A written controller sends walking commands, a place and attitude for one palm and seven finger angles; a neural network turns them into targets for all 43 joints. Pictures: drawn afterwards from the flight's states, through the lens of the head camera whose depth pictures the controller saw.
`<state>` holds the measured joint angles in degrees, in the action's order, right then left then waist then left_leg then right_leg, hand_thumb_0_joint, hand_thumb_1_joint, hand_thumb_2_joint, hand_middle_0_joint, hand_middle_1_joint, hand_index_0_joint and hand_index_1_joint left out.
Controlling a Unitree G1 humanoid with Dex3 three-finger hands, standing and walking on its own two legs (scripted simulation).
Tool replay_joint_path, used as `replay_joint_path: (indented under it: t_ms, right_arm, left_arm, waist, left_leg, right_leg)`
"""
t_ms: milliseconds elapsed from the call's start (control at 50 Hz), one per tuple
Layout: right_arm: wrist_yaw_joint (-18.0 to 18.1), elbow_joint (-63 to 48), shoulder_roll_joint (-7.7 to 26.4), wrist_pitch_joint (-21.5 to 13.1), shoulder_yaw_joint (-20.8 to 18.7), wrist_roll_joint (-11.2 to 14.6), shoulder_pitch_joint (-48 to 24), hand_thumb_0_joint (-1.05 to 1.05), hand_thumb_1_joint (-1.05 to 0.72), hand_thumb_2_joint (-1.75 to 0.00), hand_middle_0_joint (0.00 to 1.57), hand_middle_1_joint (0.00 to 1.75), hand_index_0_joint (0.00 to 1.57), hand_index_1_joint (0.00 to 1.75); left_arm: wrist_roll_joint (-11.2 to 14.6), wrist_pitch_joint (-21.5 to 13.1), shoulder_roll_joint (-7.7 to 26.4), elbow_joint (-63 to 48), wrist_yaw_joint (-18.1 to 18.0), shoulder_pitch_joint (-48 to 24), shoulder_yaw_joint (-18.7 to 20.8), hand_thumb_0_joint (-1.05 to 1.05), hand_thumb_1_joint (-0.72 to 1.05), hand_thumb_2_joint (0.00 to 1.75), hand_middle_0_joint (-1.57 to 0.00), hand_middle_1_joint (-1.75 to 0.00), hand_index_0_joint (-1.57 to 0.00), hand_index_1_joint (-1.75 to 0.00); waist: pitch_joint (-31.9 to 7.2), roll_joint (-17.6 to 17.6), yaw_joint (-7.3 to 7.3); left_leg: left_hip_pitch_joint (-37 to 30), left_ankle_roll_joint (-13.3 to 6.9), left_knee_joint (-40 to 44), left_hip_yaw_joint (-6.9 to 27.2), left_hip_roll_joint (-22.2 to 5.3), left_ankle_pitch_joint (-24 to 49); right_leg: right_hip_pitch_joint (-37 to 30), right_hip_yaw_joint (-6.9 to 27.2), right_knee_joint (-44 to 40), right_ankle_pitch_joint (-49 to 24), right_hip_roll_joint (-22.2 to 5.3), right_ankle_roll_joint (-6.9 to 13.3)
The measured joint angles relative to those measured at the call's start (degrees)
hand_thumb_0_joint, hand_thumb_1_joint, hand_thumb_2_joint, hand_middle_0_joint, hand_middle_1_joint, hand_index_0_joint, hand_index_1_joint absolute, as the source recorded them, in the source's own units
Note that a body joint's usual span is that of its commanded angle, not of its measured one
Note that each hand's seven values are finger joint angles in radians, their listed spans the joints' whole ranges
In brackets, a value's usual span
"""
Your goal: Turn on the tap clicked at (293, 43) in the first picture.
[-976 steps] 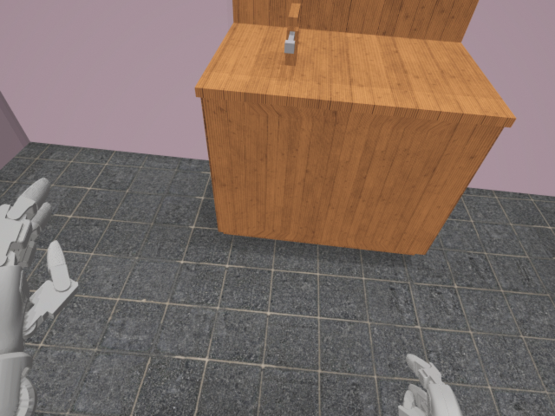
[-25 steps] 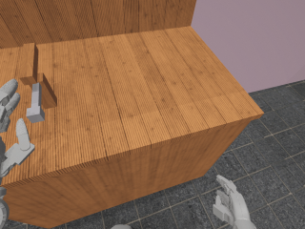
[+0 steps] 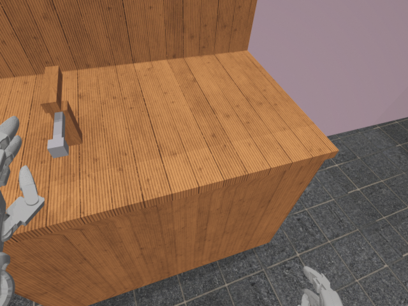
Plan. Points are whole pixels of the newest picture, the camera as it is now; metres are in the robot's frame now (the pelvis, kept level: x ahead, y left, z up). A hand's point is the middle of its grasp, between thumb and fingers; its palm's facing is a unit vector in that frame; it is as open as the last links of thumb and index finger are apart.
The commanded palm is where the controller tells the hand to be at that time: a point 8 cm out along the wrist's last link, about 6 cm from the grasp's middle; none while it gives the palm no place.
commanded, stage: come to a stop and stand still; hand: left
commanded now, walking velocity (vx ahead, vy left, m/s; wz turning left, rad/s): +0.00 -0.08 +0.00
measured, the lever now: (58, 147) +0.37 +0.32 +0.10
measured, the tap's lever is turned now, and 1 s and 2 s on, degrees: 0 0 0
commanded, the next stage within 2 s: look again from close up in 0.70 s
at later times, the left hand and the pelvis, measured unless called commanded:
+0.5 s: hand (71, 179) +0.26 +0.23 +0.16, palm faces +0.39 -0.85 -0.36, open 7.4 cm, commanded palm +0.20 +0.26 +0.18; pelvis +0.04 -0.02 +0.00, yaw +0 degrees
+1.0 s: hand (47, 175) +0.25 +0.25 +0.18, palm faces +0.40 -0.84 -0.37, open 7.4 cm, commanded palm +0.18 +0.28 +0.18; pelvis +0.02 +0.00 +0.00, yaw -1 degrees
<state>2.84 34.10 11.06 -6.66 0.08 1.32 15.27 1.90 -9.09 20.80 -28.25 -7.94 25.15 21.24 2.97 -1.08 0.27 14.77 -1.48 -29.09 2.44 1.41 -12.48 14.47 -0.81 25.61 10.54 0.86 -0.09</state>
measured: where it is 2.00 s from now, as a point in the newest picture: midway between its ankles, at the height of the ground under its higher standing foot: outside the picture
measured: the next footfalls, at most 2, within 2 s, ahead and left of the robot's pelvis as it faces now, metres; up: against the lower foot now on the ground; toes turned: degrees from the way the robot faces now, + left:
none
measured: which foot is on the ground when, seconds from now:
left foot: down 0.00-1.00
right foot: down 0.00-1.00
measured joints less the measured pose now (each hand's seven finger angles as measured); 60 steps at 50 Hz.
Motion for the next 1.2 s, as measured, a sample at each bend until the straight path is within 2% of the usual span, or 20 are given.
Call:
replay_joint_path:
  t_ms: [160,300,520,800,820,840,860,880,940,1000,1060,1120,1200]
  right_arm:
    - [-1.4,0.1,-1.4,0.3,1.1,-0.4,-0.8,0.01,-0.90,-0.90,0.20,0.30,0.20,0.30]
    - [-1.5,-0.1,-0.4,0.9,0.9,-0.5,-2.6,0.01,-0.90,-0.90,0.20,0.30,0.21,0.30]
    - [-1.2,-1.5,1.2,2.4,-0.5,-0.1,-5.1,0.01,-0.90,-0.90,0.20,0.30,0.20,0.30]
    - [-1.1,-1.9,0.2,3.9,0.2,0.1,-5.0,0.01,-0.90,-0.90,0.20,0.30,0.20,0.30]
    - [-0.9,-2.1,0.0,2.8,-0.2,-0.4,-4.2,0.01,-0.90,-0.90,0.20,0.30,0.20,0.30]
    - [-0.8,-1.5,-0.3,1.6,-0.2,-0.7,-3.6,0.01,-0.90,-0.90,0.20,0.30,0.20,0.30]
    - [-1.1,-0.9,-0.4,0.8,0.0,-0.9,-3.5,0.01,-0.90,-0.90,0.20,0.30,0.20,0.30]
    - [-1.6,-0.6,-0.2,0.2,0.4,-1.1,-3.7,0.01,-0.90,-0.90,0.20,0.30,0.20,0.30]
    - [-3.6,-1.1,0.5,-0.9,0.6,-0.9,-4.6,0.01,-0.90,-0.90,0.20,0.30,0.20,0.30]
    - [-4.2,-2.0,0.9,-1.2,0.3,-0.8,-4.7,0.01,-0.90,-0.90,0.20,0.30,0.20,0.30]
    - [-3.2,-2.2,0.5,-0.7,0.2,-0.7,-4.1,0.01,-0.90,-0.90,0.20,0.30,0.20,0.30]
    - [-1.8,-1.9,0.1,-0.5,0.4,-0.6,-3.0,0.01,-0.90,-0.90,0.20,0.30,0.20,0.30]
    - [-1.1,-1.1,0.1,-1.3,0.8,-0.5,-1.6,0.01,-0.90,-0.90,0.20,0.30,0.20,0.30]
  left_arm:
    - [-0.6,-0.3,-1.4,2.2,0.8,-0.2,-2.0,0.01,0.89,0.89,-0.21,-0.30,-0.21,-0.30]
    - [0.2,0.3,-1.9,2.6,0.7,-0.8,-2.5,0.01,0.89,0.89,-0.21,-0.30,-0.21,-0.30]
    - [1.3,0.5,-0.5,0.1,0.6,0.6,-1.9,0.01,0.89,0.89,-0.21,-0.30,-0.21,-0.30]
    - [1.6,0.8,-0.3,-0.2,0.4,1.3,-1.8,0.01,0.89,0.89,-0.21,-0.30,-0.21,-0.30]
    - [-0.6,1.1,1.6,0.6,1.7,-1.6,-1.1,0.01,0.89,0.89,-0.21,-0.30,-0.21,-0.30]
    - [-1.7,-0.6,4.2,3.4,3.0,-6.2,0.2,0.02,0.89,0.89,-0.22,-0.30,-0.21,-0.30]
    - [-1.8,-2.3,5.9,6.6,3.4,-10.1,1.7,0.02,0.88,0.89,-0.22,-0.30,-0.21,-0.30]
    - [-1.2,-3.1,6.6,8.7,3.3,-12.6,3.1,0.01,0.88,0.89,-0.22,-0.30,-0.21,-0.30]
    - [0.8,-3.5,3.8,8.7,1.9,-12.0,4.1,0.01,0.89,0.89,-0.21,-0.30,-0.21,-0.30]
    - [1.0,-3.9,0.6,5.0,2.1,-5.3,0.1,0.01,0.90,0.89,-0.20,-0.30,-0.20,-0.30]
    - [0.7,-4.1,-0.1,3.7,3.2,-0.2,-3.3,0.01,0.89,0.89,-0.21,-0.30,-0.20,-0.30]
    - [0.5,-4.0,0.7,4.7,3.6,0.6,-3.4,0.01,0.89,0.89,-0.21,-0.30,-0.21,-0.30]
    - [0.0,-4.1,0.6,6.6,2.8,-2.9,-1.4,0.02,0.89,0.89,-0.22,-0.30,-0.21,-0.30]
  waist:
    - [-1.5,1.1,0.42]
    - [-1.0,1.6,1.07]
    - [0.8,1.1,0.40]
    - [0.7,1.1,0.59]
    - [0.9,1.1,1.71]
    - [1.2,0.5,2.85]
    - [1.4,0.1,3.71]
    - [1.5,0.0,3.95]
    - [1.8,0.5,2.64]
    - [1.2,1.1,0.94]
    - [0.5,0.6,0.07]
    - [0.3,-0.3,0.63]
    - [0.2,-0.9,2.45]
  left_leg:
    - [-1.7,0.7,0.6,0.6,-0.7,-0.8]
    - [-2.7,1.3,1.3,0.9,-1.4,-1.5]
    - [-4.2,1.5,2.1,1.1,-1.3,-2.5]
    - [-4.6,1.1,1.9,1.2,-0.9,-2.9]
    - [-3.7,1.0,1.0,1.1,-1.0,-2.8]
    - [-2.8,0.9,0.4,0.7,-1.0,-2.5]
    - [-2.6,1.0,0.6,0.2,-1.1,-2.0]
    - [-2.7,1.0,1.2,-0.2,-1.2,-1.9]
    - [-2.9,0.3,1.9,-1.5,-0.6,-1.3]
    - [-2.7,-0.5,1.7,-2.4,0.1,-0.8]
    - [-2.5,-0.9,1.3,-2.6,0.6,-0.5]
    - [-2.3,-1.2,1.0,-2.3,1.0,0.0]
    - [-1.9,-1.4,0.3,-1.9,1.0,0.6]
  right_leg:
    - [-2.2,-0.5,-2.0,-1.1,0.8,0.7]
    - [-3.4,-0.7,-3.0,-0.6,1.5,1.4]
    - [-4.5,-0.9,-2.7,1.1,1.3,1.5]
    - [-5.2,-1.1,-2.8,1.5,0.9,1.1]
    - [-4.8,-1.3,-2.8,1.3,1.0,1.0]
    - [-4.2,-1.5,-2.5,1.2,0.8,1.1]
    - [-3.7,-1.4,-2.3,0.9,0.8,1.1]
    - [-3.3,-1.2,-2.3,0.6,0.8,1.1]
    - [-2.6,0.1,-1.5,0.0,0.1,0.5]
    - [-2.1,0.9,-1.0,-0.3,-0.5,-0.3]
    - [-1.8,1.1,-0.3,-0.4,-1.1,-0.8]
    - [-1.8,0.8,0.0,-0.8,-1.4,-0.9]
    - [-1.8,0.4,-0.1,-1.4,-1.4,-0.7]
